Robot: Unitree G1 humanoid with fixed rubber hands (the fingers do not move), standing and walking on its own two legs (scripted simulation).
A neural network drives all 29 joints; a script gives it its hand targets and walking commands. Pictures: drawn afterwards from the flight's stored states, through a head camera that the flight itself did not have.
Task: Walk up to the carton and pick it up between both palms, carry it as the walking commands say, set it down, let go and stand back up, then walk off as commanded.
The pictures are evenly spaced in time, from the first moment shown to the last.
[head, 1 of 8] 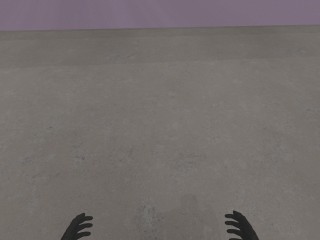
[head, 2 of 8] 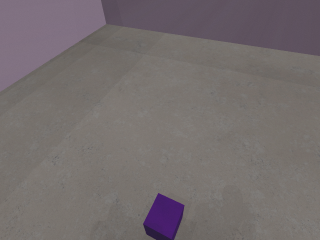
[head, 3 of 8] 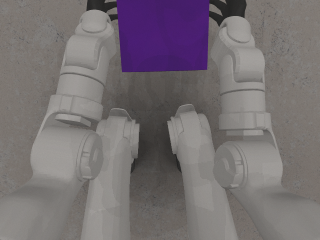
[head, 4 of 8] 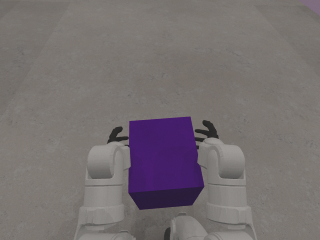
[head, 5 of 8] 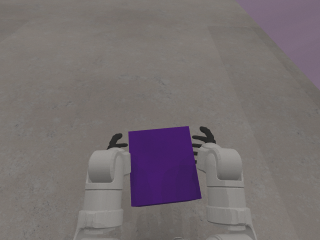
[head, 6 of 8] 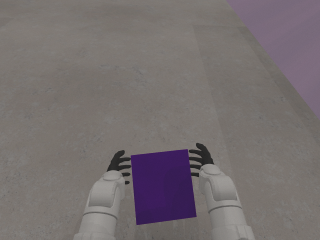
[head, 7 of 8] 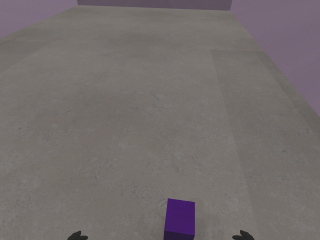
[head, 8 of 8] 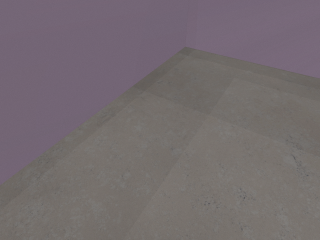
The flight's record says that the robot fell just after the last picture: no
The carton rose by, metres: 0.66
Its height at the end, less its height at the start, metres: +0.00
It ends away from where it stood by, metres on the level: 4.47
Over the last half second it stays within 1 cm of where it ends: yes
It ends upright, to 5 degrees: yes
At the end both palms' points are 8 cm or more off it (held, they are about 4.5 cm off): yes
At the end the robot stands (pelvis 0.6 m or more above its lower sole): yes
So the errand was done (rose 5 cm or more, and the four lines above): yes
